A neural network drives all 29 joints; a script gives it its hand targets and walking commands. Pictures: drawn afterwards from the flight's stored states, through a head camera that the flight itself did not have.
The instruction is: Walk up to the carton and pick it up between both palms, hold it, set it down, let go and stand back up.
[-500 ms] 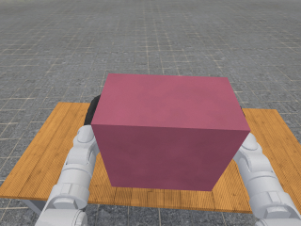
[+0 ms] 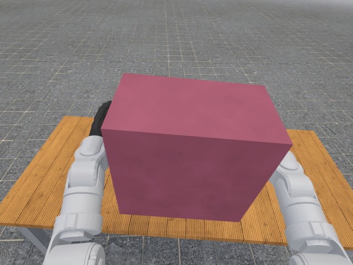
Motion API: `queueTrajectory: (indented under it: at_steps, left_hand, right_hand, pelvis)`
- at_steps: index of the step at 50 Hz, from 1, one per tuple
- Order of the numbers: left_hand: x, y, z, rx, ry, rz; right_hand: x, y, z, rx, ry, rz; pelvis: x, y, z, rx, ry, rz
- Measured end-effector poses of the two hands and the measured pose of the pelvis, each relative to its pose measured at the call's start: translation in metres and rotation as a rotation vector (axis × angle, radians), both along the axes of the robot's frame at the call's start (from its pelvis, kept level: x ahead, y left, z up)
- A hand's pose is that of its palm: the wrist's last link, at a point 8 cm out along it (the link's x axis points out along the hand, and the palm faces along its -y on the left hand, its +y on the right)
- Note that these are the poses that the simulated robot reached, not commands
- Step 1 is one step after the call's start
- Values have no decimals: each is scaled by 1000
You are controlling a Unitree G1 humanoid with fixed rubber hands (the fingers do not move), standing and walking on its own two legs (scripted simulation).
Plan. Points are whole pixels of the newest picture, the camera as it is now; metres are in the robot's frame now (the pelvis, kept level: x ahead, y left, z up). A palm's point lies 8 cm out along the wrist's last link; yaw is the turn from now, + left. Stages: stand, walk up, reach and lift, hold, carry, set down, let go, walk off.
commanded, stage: reach and lift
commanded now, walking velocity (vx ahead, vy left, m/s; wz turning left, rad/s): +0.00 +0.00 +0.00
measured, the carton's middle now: (186, 154) +0.35 -0.02 +0.11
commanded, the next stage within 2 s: hold in 0.60 s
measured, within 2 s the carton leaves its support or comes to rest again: neither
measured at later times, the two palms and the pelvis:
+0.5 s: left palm (92, 129) +0.37 +0.19 +0.17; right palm (270, 139) +0.36 -0.20 +0.15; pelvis +0.01 +0.00 +0.00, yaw +0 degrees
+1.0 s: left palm (92, 127) +0.36 +0.19 +0.18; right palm (275, 141) +0.35 -0.21 +0.16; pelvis +0.01 +0.01 +0.00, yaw -1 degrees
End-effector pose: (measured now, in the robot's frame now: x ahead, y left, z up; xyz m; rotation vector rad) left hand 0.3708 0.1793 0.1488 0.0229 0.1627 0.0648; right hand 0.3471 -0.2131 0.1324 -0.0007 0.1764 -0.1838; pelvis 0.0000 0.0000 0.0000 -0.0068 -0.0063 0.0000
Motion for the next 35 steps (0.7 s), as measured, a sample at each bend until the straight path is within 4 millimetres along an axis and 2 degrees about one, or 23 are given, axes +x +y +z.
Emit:
queueTrajectory:
  at_steps: [9,23,35]
  left_hand:
    - [2,-7,11,9,-2,-6]
    - [0,11,19,-4,-13,24]
    - [-1,5,19,1,-14,-3]
  right_hand:
    - [0,-7,4,10,-4,-3]
    - [11,11,17,7,-15,25]
    - [0,5,17,13,-16,0]
  pelvis:
    - [3,3,0,0,0,-20]
    - [13,4,1,-4,-25,-5]
    - [16,9,0,-9,-39,-8]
